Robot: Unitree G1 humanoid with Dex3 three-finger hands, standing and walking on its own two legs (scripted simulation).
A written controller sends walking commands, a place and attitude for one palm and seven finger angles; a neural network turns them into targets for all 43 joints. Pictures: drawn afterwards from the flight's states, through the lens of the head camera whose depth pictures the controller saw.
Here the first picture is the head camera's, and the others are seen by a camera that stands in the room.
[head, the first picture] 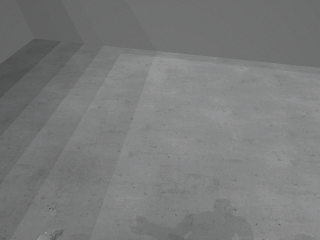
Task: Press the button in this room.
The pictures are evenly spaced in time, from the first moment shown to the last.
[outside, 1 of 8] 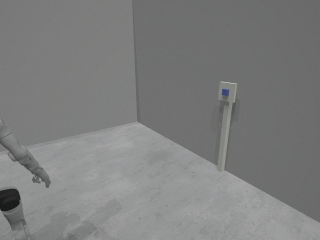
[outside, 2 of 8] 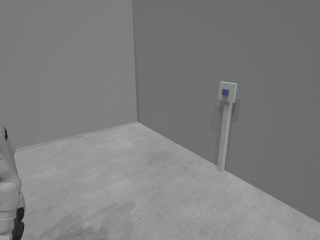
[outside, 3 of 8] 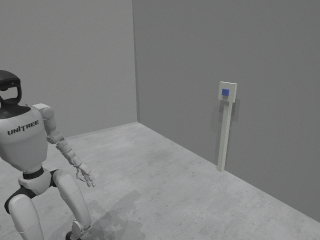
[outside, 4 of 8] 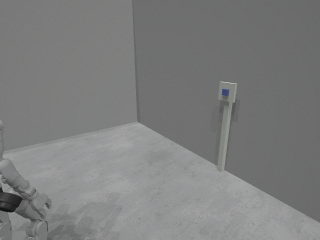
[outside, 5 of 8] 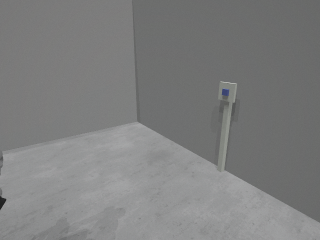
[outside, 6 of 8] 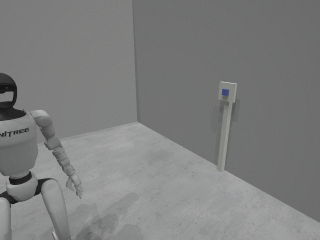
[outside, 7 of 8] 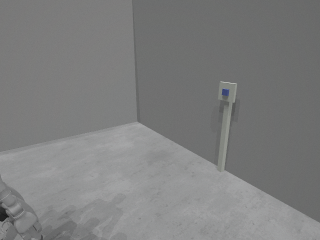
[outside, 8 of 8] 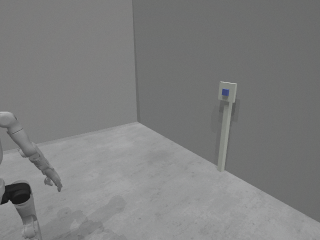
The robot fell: no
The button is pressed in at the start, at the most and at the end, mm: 0 0 0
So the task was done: no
